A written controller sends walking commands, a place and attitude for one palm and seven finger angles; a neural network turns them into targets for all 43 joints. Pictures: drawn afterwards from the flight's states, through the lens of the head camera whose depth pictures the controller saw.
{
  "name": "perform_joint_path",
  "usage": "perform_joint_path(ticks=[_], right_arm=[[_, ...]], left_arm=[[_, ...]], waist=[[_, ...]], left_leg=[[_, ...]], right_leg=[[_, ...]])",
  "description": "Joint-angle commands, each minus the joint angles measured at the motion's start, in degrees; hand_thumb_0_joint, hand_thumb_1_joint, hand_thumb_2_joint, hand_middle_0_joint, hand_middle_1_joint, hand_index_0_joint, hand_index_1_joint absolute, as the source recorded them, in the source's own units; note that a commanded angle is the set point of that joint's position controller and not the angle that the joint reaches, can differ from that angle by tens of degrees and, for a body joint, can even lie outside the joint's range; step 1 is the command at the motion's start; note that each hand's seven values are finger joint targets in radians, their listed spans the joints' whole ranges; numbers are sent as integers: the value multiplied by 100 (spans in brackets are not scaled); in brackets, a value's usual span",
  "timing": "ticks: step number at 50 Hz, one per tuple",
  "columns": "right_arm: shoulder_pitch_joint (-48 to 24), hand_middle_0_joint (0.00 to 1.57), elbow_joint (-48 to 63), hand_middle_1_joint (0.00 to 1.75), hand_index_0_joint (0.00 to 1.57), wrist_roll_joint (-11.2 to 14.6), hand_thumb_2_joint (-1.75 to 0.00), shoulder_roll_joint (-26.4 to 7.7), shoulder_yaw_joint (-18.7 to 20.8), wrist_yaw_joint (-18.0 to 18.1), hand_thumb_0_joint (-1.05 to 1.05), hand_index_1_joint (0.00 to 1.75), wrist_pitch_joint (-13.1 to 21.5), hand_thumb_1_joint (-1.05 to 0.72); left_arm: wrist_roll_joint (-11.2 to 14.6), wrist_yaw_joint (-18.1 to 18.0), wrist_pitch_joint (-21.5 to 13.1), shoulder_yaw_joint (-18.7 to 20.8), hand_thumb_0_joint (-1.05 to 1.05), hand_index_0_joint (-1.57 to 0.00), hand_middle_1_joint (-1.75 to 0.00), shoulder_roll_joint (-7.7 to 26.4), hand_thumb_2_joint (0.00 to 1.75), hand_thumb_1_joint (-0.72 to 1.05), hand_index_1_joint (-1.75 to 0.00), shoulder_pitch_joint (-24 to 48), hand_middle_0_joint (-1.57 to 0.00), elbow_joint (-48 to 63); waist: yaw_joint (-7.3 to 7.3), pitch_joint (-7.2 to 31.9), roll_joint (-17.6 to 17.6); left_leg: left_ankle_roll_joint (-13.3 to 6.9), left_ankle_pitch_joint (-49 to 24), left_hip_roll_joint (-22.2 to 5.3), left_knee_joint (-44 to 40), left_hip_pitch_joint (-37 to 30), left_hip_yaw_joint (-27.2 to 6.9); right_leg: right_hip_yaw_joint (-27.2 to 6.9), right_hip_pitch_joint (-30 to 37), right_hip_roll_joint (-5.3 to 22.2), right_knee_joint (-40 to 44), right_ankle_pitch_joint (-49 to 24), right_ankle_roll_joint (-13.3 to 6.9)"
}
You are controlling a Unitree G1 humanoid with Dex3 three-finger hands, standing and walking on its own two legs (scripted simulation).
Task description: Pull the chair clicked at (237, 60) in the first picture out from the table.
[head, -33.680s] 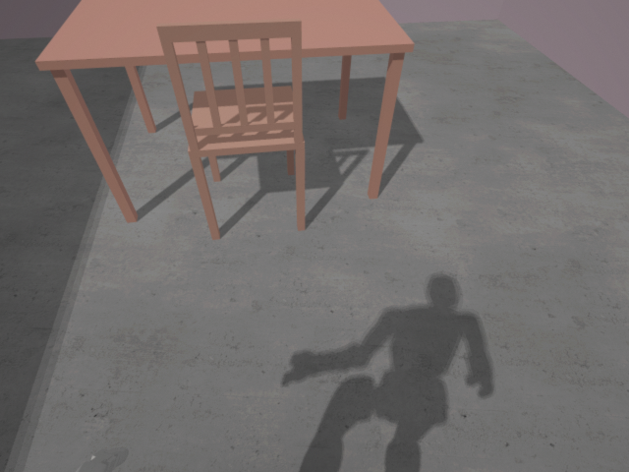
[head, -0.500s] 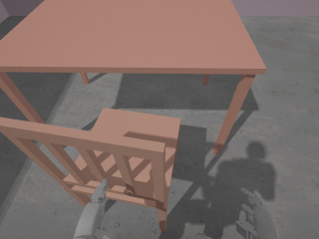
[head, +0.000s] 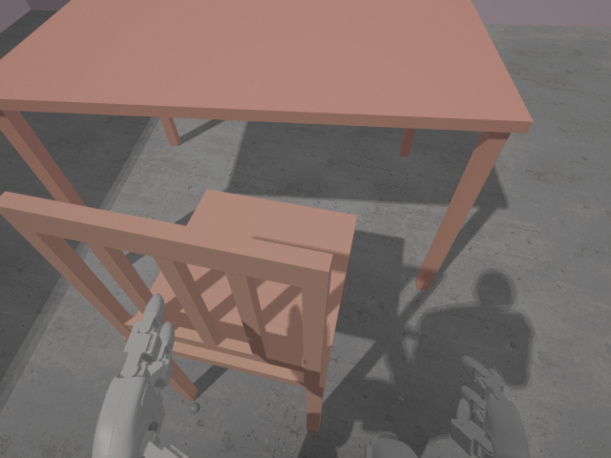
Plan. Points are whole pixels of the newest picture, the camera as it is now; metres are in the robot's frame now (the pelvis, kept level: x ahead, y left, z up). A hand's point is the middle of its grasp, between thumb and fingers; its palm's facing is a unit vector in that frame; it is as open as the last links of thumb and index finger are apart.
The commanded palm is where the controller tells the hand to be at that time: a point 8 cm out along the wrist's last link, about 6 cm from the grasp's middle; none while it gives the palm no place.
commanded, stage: draw the hand back to the body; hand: left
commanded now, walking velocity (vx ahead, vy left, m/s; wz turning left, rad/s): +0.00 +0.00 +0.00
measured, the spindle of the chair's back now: (193, 304) +0.33 +0.19 -0.02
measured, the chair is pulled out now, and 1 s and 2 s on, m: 0.29 0.29 0.29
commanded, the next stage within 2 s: step back with the hand held close in 1.36 s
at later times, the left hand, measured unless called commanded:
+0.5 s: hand (102, 387) +0.17 +0.19 +0.13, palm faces +0.25 -0.89 -0.37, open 15.9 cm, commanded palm +0.14 +0.25 +0.17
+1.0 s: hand out of the picture +0.21 +0.25 +0.24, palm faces +0.48 -0.75 -0.45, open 9.2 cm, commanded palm +0.16 +0.29 +0.25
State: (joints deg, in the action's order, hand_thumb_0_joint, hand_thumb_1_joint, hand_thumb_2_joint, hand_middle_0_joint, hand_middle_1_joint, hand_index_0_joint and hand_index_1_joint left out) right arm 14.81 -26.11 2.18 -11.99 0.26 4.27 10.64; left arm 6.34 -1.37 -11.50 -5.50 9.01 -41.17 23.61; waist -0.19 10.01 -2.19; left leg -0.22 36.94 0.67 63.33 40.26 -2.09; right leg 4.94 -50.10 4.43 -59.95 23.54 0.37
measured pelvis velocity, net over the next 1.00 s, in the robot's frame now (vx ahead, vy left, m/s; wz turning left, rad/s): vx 0.02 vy -0.01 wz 0.00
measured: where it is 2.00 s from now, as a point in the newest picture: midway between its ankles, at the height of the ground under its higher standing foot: outside the picture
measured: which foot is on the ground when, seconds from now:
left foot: down 0.00-1.00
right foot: down 0.00-1.00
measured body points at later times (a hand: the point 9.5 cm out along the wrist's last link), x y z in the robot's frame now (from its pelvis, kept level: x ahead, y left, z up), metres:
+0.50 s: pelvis +0.01 -0.01 +0.04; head +0.01 -0.03 +0.49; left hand +0.15 +0.24 +0.15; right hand +0.19 -0.24 -0.04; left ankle -0.06 +0.11 -0.66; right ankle +0.05 -0.13 -0.66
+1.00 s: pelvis +0.02 -0.01 +0.07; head +0.01 -0.05 +0.52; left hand +0.18 +0.29 +0.26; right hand +0.21 -0.24 -0.02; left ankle -0.06 +0.11 -0.66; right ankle +0.05 -0.13 -0.66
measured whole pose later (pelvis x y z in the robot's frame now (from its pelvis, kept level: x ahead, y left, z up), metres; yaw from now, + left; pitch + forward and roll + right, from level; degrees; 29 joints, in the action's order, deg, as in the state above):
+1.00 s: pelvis +0.02 -0.01 +0.07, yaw +0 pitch -2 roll -1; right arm 11.7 -37.7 1.4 -13.1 0.1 5.5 10.3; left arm 3.0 -10.1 -3.6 18.9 20.4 -29.5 24.8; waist -3.4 0.4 -6.1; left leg 0.5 22.4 -1.1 27.7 2.9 -2.0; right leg 6.1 -13.4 1.8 -28.4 12.4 -0.1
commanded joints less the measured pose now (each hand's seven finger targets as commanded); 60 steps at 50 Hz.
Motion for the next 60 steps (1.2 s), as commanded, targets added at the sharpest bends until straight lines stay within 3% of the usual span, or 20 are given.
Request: perform_joint_path(ticks=[1, 6, 8, 11, 14, 15, 16, 18, 21, 26, 31, 36, 41, 45, 46, 49, 52, 55, 56, 60], right_arm=[[-551, 20, 781, 30, 20, 49, -90, -571, 329, -122, 0, 30, 324, -90], [-712, 20, 1096, 30, 20, 181, -90, -615, 330, -38, 0, 30, 117, -90], [-707, 20, 1114, 30, 20, 209, -90, -564, 292, 43, 0, 30, 104, -90], [-619, 20, 974, 30, 20, 220, -90, -520, 260, 146, 0, 30, 183, -90], [-562, 20, 730, 30, 20, 238, -90, -533, 229, 157, 0, 30, 355, -90], [-361, 20, 705, 30, 20, 85, -90, -569, 303, 273, 0, 30, 134, -90], [-374, 20, 807, 30, 20, 75, -90, -485, 245, 277, 0, 30, 104, -90], [-401, 20, 697, 30, 20, 44, -90, -504, 231, 256, 0, 30, 59, -90], [-558, 20, 585, 30, 20, 31, -90, -537, 199, 287, 0, 30, -7, -90], [-716, 20, 394, 30, 20, 14, -90, -590, 123, 372, 0, 30, 71, -90], [-849, 20, 185, 30, 20, -6, -90, -559, 56, 314, 0, 30, 241, -90], [-985, 20, -4, 30, 20, -32, -90, -588, 103, 240, 0, 30, 255, -90], [-1029, 20, -105, 30, 20, -61, -90, -600, 122, 190, 0, 30, 271, -90], [-1005, 20, -171, 30, 20, -78, -90, -597, 147, 174, 0, 30, 285, -90], [-1054, 20, -191, 30, 20, -68, -90, -612, 144, 163, 0, 30, 290, -90], [-1016, 20, -256, 30, 20, -74, -90, -622, 157, 146, 0, 30, 282, -90], [-1066, 20, -314, 30, 20, -45, -90, -616, 195, 105, 0, 30, 196, -90], [-1094, 20, -299, 30, 20, -49, -90, -680, 250, 84, 0, 30, 113, -90], [-1137, 20, -273, 30, 20, -40, -90, -699, 230, 79, 0, 30, 120, -90], [-1119, 20, -236, 30, 20, -79, -90, -645, 224, 89, 0, 30, 199, -90]], left_arm=[[116, 438, -1248, 240, 0, 0, 0, 272, 20, -55, 0, -306, 0, 856], [333, 681, -595, 954, 0, 0, 0, 795, 20, -55, 0, -581, 0, 1085], [495, 618, -445, 1146, 0, 0, 0, 861, 20, -55, 0, -315, 0, 1533], [737, 482, -516, 1484, 0, -1, -2, 1007, 24, -48, -2, -52, -1, 1826], [854, 586, -691, 1526, 0, -2, -4, 941, 29, -37, -4, 34, -2, 1605], [-136, -180, 56, 1967, 0, -3, -5, 2010, 31, -33, -5, -496, -3, 1253], [-224, -450, 391, 1656, 0, -4, -5, 1463, 32, -30, -5, -542, -4, 1536], [-306, -618, 609, 1315, 0, -4, -7, 1074, 36, -22, -7, -463, -4, 1572], [-369, -815, 787, 1434, 0, -6, -9, 1277, 41, -12, -9, -187, -6, 1542], [-423, -1036, 811, 2025, 0, -8, -13, 1828, 50, 7, -13, 636, -8, 1456], [-431, -1056, 734, 2198, 0, -11, -16, 1807, 58, 25, -16, 846, -11, 1442], [-381, -1007, 664, 2453, 0, -13, -20, 1806, 67, 43, -20, 956, -13, 1127], [-374, -999, 530, 2901, 0, -16, -24, 2095, 76, 61, -24, 1265, -16, 1306], [-352, -1013, 429, 3172, 0, -18, -27, 2211, 83, 75, -27, 1460, -18, 1351], [-343, -1007, 431, 3244, 0, -19, -28, 2284, 85, 79, -28, 1572, -19, 1416], [-321, -1021, 372, 3407, 0, -20, -30, 2336, 90, 90, -30, 1736, -20, 1265], [-310, -918, 424, 3055, 0, -20, -30, 1854, 90, 90, -30, 1393, -20, 678], [-306, -884, 381, 3064, 0, -20, -30, 1921, 90, 90, -30, 1445, -20, 764], [-311, -873, 383, 3066, 0, -20, -30, 1970, 90, 90, -30, 1545, -20, 909], [-348, -930, 303, 3256, 0, -20, -30, 2237, 90, 90, -30, 1523, -20, 1440]], waist=[[74, 466, 325], [-99, 747, 314], [-66, 721, 235], [-2, 625, 483], [69, 483, 356], [-306, 842, -48], [-163, 500, -152], [-65, 175, -316], [-97, -33, 29], [-167, -474, 81], [-240, -665, -339], [-261, -867, 23], [-303, -694, -258], [-310, -561, -60], [-311, -568, -357], [-315, -620, -96], [-280, -904, 184], [-298, -761, 234], [-290, -764, -62], [-375, -338, -156]], left_leg=[[140, -2128, 12, -905, 685, 7], [35, -1734, 31, -1320, 459, 58], [27, -1737, 26, -1436, 305, 46], [-1, -1872, 20, -1478, 220, 1], [14, -2001, 9, -1583, -26, -3], [38, -2199, -220, -2012, -367, 23], [63, -2254, -151, -2132, -445, 44], [91, -2489, -210, -2254, -662, 17], [38, -2692, -232, -2483, -1011, -5], [24, -2405, -237, -3042, -1409, -21], [44, -2728, -242, -3441, -1905, -42], [13, -2843, -295, -3708, -2177, 0], [11, -3053, -297, -3922, -2480, 59], [-18, -3277, -314, -4011, -2724, 101], [6, -3253, -294, -4030, -2712, 109], [-9, -3375, -315, -4087, -2803, 111], [-44, -3377, -342, -4105, -2767, 170], [-72, -3300, -350, -4143, -2803, 172], [-47, -3246, -332, -4179, -2776, 142], [-32, -3555, -328, -4199, -3008, 103]], right_leg=[[-54, 1362, -177, 547, -901, -188], [-160, 2092, -130, 965, -492, -150], [-119, 2205, -118, 1081, -502, -126], [-137, 2416, -141, 1305, -698, -108], [-90, 2419, -144, 1452, -837, -72], [-295, 3047, 32, 1530, -1007, -226], [-165, 3117, 48, 1687, -1159, -194], [-61, 3119, 73, 1748, -1368, -201], [-11, 3419, 54, 2084, -1591, -194], [-52, 3825, 55, 2595, -1300, -203], [-38, 4120, 45, 2908, -1517, -225], [-92, 4311, -4, 3228, -1656, -200], [-138, 4589, 2, 3374, -1905, -197], [-137, 4731, 5, 3443, -2171, -175], [-189, 4790, 6, 3500, -2139, -192], [-143, 4805, -2, 3524, -2255, -176], [-142, 4702, -5, 3631, -2290, -156], [-149, 4741, 3, 3641, -2168, -136], [-171, 4758, -2, 3640, -2060, -155], [-144, 4967, 3, 3557, -2300, -174]])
